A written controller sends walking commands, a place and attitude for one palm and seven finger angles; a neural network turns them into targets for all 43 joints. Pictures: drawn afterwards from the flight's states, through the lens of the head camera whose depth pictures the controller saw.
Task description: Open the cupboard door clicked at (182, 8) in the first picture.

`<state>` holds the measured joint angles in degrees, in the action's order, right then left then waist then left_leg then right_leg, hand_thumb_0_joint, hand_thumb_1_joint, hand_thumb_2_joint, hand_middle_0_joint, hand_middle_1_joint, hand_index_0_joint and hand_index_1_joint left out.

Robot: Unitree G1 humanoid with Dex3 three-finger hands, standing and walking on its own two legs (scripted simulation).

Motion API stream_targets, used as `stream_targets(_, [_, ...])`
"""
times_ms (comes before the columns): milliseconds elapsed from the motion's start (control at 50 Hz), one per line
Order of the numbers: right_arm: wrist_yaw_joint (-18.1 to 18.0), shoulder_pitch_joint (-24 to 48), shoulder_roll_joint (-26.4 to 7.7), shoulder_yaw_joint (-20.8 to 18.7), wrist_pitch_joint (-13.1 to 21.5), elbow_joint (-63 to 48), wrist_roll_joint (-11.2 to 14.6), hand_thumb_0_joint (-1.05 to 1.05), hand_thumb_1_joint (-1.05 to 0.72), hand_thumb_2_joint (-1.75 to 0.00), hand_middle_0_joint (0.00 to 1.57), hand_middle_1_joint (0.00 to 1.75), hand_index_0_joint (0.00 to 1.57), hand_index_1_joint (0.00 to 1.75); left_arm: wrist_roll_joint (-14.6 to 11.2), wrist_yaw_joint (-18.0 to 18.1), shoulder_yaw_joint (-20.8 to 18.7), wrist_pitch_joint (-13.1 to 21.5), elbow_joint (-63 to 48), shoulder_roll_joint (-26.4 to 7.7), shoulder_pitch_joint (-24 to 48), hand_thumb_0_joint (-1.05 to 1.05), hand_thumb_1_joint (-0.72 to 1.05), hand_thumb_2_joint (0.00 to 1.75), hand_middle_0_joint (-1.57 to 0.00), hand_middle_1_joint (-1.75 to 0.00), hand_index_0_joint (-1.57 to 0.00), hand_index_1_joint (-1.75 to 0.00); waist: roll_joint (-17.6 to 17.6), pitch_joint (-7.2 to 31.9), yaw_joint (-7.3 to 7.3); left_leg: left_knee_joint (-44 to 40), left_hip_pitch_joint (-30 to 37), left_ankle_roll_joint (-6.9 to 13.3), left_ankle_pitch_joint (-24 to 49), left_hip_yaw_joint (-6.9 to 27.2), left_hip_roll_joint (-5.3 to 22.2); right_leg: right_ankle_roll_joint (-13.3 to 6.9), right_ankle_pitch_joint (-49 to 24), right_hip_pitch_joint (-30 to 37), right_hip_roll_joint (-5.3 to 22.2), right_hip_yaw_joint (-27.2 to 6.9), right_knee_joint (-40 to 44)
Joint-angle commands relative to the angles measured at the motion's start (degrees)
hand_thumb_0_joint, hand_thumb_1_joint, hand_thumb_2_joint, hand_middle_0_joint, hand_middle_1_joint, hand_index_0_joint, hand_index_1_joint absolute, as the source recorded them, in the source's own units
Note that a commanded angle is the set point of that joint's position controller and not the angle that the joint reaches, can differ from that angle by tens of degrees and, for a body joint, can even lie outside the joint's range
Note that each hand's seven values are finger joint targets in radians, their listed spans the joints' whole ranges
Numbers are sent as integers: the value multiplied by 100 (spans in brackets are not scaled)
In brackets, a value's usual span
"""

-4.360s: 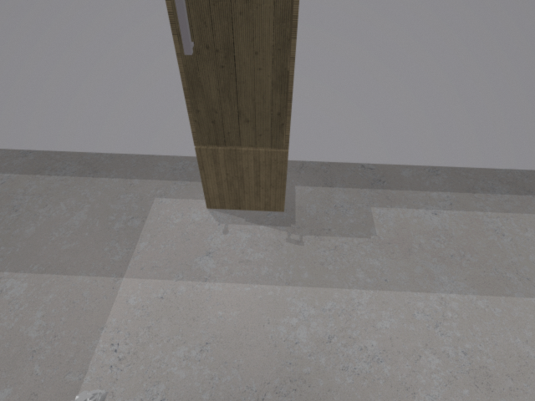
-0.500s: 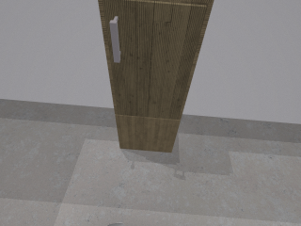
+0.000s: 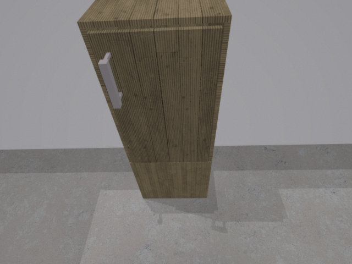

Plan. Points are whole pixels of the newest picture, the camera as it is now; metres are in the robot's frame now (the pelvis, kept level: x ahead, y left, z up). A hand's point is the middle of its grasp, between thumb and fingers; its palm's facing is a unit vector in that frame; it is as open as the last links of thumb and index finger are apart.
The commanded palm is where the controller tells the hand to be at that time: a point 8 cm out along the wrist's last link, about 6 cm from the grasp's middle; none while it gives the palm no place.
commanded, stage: come to a stop and stand still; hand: left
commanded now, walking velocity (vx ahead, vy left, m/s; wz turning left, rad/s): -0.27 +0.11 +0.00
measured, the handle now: (112, 81) +0.57 +0.20 +0.13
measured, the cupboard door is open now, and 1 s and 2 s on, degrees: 0 0 0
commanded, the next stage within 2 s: look again from close up in 1.14 s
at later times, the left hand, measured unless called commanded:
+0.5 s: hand out of the picture -0.01 +0.25 -0.17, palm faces +0.10 -0.97 -0.20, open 7.4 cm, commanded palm none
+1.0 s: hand out of the picture -0.09 +0.20 -0.17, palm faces +0.05 -0.99 -0.15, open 7.4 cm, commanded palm none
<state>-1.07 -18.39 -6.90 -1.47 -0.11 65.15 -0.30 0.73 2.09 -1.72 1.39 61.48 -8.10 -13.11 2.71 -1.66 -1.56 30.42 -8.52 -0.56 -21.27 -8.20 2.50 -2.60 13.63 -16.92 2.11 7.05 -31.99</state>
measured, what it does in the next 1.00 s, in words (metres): steps on the spot: left foot, then right foot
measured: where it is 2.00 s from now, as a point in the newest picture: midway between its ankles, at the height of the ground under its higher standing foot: outside the picture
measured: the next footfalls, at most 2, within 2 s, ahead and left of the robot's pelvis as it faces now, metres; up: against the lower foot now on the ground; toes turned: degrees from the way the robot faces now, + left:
left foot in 0.30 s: +0.01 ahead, +0.15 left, +0.00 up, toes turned +7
right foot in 0.62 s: -0.04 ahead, -0.07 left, +0.00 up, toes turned -1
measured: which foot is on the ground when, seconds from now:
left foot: up 0.00-0.28, down 0.30-1.00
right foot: down 0.00-0.30, up 0.32-0.60, down 0.62-1.00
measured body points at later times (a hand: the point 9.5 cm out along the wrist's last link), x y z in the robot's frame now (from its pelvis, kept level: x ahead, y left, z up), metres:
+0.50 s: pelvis -0.04 +0.06 +0.01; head -0.02 +0.08 +0.46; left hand -0.02 +0.30 -0.15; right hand +0.02 -0.17 -0.14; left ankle -0.03 +0.14 -0.73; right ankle -0.06 -0.08 -0.69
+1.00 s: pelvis -0.07 +0.05 +0.01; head -0.07 +0.05 +0.46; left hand -0.09 +0.25 -0.15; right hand -0.11 -0.17 -0.15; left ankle -0.03 +0.14 -0.73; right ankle -0.08 -0.07 -0.73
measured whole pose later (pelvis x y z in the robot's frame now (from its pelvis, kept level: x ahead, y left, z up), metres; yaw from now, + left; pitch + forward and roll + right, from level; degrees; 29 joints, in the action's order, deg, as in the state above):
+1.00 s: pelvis -0.07 +0.05 +0.01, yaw +1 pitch -2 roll +0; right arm -1.2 -19.0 -7.5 -0.8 -0.7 67.1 -0.5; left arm 0.3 2.1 0.1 -0.5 65.5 -6.4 -17.7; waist -0.4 -1.4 -0.6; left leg 21.9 -12.0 2.0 -8.4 -6.3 0.1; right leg 0.1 13.9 -8.3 1.1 2.1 -23.9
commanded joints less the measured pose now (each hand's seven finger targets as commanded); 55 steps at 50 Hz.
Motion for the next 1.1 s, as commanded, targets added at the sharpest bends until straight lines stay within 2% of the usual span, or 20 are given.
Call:
stream_targets(0, [-95,-442,-315,-73,-75,-117,16,0,-90,-90,20,30,20,30,-8,99,-147,-10,-133,-903,-364,0,90,90,-20,-30,-20,-30,-1059,392,147,375,-734,-96,-324,373,201,-688,-4668,1201,1645,-1386,848])
stream_targets(60, [-114,-164,-371,-156,-157,-288,-2,0,-90,-90,20,30,20,30,45,132,-270,-84,-165,-1052,-389,0,90,90,-20,-30,-20,-30,-916,526,332,1217,-1177,-149,-774,433,76,-926,-5369,1537,1894,-1460,782])
stream_targets(120, [-100,41,-395,-216,-225,-481,8,0,-90,-90,20,30,20,30,97,147,-343,-170,-296,-1090,-100,0,90,90,-20,-30,-20,-30,-893,564,323,1736,-1248,-145,-928,707,35,-1064,-4709,1308,1959,-1393,909])
stream_targets(180, [-52,-100,-390,-210,-216,-567,-5,0,-90,-90,20,30,20,30,119,108,-364,-216,-474,-1147,237,0,90,90,-20,-30,-20,-30,-1107,616,164,1078,-886,-157,-416,610,14,-827,-3273,870,1717,-1131,975])
stream_targets(240, [-21,-429,-454,-190,-138,-488,-45,0,-90,-90,20,30,20,30,59,44,-326,-284,-520,-1051,405,0,90,90,-20,-30,-20,-30,-972,476,-27,-416,181,-97,853,382,-11,-270,-907,-94,1243,-856,814])
stream_targets(260, [-14,-379,-699,-209,-88,-543,-81,0,-90,-90,20,30,20,30,28,11,-284,-324,-577,-844,379,0,90,90,-20,-30,-20,-30,-159,264,-5,-982,103,81,712,1027,456,-14,164,-525,798,-605,391])
stream_targets(280, [-20,-142,-1055,-246,-51,-735,-132,0,-90,-90,20,30,20,30,-4,-31,-244,-355,-685,-577,339,0,90,90,-20,-30,-20,-30,921,-17,73,-1716,-604,435,647,2019,1302,279,817,-590,254,-179,-219])
stream_targets(300, [-53,261,-1189,-261,-38,-861,-138,0,-90,-90,20,30,20,30,32,-24,-237,-416,-665,-602,472,0,90,90,-20,-30,-20,-30,1377,-260,47,-2227,-1188,707,487,2535,1603,329,1352,-514,62,-383,-1112])
stream_targets(320, [-108,489,-1095,-218,-11,-928,-123,0,-90,-90,20,30,20,30,68,-23,-243,-444,-622,-677,420,0,90,90,-20,-30,-20,-30,1066,-348,164,-2182,-1324,802,815,2348,1523,263,1379,-427,118,-770,-1661])
stream_targets(380, [-149,768,-1005,-147,34,-920,-103,0,-90,-90,20,30,20,30,61,-65,-196,-390,-302,-559,-140,0,90,90,-20,-30,-20,-30,391,-12,364,-1756,-441,891,1630,1585,1145,323,1055,-649,70,-827,-2159])
stream_targets(420, [-151,637,-953,-136,57,-825,-63,0,-90,-90,20,30,20,30,51,-68,-131,-351,-241,-546,-156,0,90,90,-20,-30,-20,-30,306,86,281,-1663,16,915,2144,1418,1072,399,1022,-614,133,-724,-1721])
stream_targets(500, [-139,272,-986,-177,69,-573,-60,0,-90,-90,20,30,20,30,26,-27,-25,-309,-223,-469,-87,0,90,90,-20,-30,-20,-30,385,173,93,-1524,475,957,2707,1530,1156,432,1076,-153,169,-577,-408])
stream_targets(540, [-121,252,-980,-163,85,-505,-25,0,-90,-90,20,30,20,30,7,-9,-7,-260,-60,-499,-367,0,90,90,-20,-30,-20,-30,206,279,191,-1316,391,811,2790,1428,1036,408,426,387,170,-553,547])
stream_targets(560, [-112,296,-906,-144,102,-475,5,0,-90,-90,20,30,20,30,12,8,8,-209,49,-537,-569,0,90,90,-20,-30,-20,-30,12,322,262,-1124,253,614,2559,1309,845,381,-228,727,237,-646,1234])
stream_targets(600, [-63,261,-689,-86,109,-450,56,0,-90,-90,20,30,20,30,10,34,48,-123,104,-717,-478,0,90,90,-20,-30,-20,-30,-388,53,82,-1150,-41,224,1724,1045,436,163,-885,730,703,-1106,1375])
stream_targets(620, [-36,260,-680,-74,93,-416,43,0,-90,-90,20,30,20,30,9,34,66,-118,102,-744,-472,0,90,90,-20,-30,-20,-30,-193,62,86,-1187,42,190,1795,1030,384,129,-893,652,729,-1083,1319])
stream_targets(640, [-43,282,-663,-65,76,-365,7,0,-90,-90,20,30,20,30,7,29,59,-72,142,-716,-460,0,90,90,-20,-30,-20,-30,-878,116,70,-1087,177,171,1816,947,369,129,-982,555,616,-1114,1305])
stream_targets(660, [-43,228,-746,-66,68,-318,1,0,-90,-90,20,30,20,30,-7,27,92,-67,147,-642,-419,0,90,90,-20,-30,-20,-30,-1050,16,40,-1130,275,171,1599,904,382,136,-683,385,614,-1087,1381])
stream_targets(780, [-38,75,-701,11,35,-106,-17,0,-90,-90,20,30,20,30,-15,25,110,-134,210,-561,-576,0,90,90,-20,-30,-20,-30,-349,-501,83,-1523,-98,174,526,1024,355,152,489,79,453,-1069,1544])
stream_targets(1080, [-79,-441,-410,6,54,76,-36,0,-90,-90,20,30,20,30,-18,37,111,-90,303,-269,-958,0,90,90,-20,-30,-20,-30,-322,-443,113,-1386,-313,185,466,1021,353,109,533,29,396,-1039,1487])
